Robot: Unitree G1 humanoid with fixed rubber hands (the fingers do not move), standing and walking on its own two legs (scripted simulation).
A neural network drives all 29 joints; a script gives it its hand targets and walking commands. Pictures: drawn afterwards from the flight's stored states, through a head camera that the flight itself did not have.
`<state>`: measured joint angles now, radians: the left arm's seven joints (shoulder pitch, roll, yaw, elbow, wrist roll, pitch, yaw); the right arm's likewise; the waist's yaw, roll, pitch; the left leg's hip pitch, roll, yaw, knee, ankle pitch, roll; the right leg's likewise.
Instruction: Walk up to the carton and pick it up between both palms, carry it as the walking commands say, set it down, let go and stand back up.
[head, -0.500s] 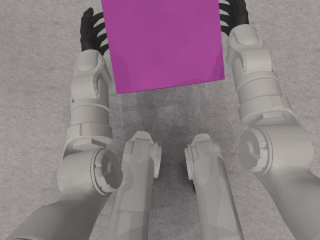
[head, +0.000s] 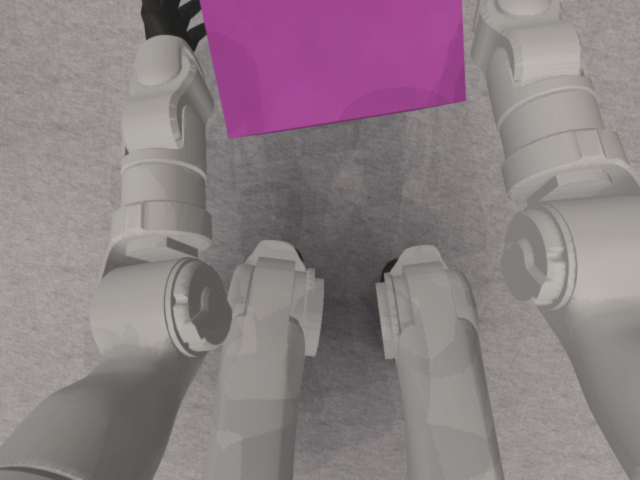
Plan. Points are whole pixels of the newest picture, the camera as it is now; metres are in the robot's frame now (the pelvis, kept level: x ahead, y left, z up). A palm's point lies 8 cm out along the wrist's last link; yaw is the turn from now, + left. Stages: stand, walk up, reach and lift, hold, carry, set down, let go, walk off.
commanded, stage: set down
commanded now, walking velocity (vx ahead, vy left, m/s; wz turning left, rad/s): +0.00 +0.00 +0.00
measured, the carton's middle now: (330, 28) +0.54 +0.03 -0.23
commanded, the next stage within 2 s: none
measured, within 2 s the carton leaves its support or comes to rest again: rests again in 0.76 s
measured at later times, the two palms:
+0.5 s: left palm (183, 46) +0.51 +0.17 -0.17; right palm out of the picture +0.56 -0.13 -0.17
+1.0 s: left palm (184, 48) +0.52 +0.18 -0.19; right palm out of the picture +0.56 -0.12 -0.19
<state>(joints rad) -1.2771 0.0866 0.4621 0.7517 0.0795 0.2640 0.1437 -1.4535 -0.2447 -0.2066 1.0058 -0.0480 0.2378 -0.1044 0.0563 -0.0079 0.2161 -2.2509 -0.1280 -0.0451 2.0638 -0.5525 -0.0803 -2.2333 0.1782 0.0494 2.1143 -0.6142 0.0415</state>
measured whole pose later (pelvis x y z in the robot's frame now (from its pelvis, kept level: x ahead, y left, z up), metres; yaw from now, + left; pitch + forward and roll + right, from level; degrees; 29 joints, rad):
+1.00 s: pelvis +0.00 +0.00 -0.02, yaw +0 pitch +37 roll +3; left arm -1.34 0.15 0.42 0.90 0.04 0.21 0.11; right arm -1.51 -0.28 -0.15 1.13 0.00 0.19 -0.09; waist 0.06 -0.01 0.34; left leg -2.23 -0.09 -0.02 2.17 -0.59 -0.07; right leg -2.22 0.14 0.02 2.23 -0.65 0.00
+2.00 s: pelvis -0.01 +0.00 -0.03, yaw +1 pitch +34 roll +3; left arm -1.44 0.21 0.36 1.08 -0.04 0.08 0.11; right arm -1.56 -0.35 -0.10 1.17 0.05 0.11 -0.07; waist 0.06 0.02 0.43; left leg -2.21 -0.07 0.01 2.18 -0.58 -0.05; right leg -2.20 0.10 0.02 2.24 -0.64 0.00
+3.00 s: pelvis +0.01 +0.00 +0.09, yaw +1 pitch +48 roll +2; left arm -1.22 0.22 0.34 0.83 -0.08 0.19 0.12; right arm -1.38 -0.40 -0.15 1.00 0.05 0.20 -0.03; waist 0.08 -0.01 0.01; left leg -2.08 -0.05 0.00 1.74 -0.49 -0.02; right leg -2.07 0.07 0.03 1.79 -0.55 -0.01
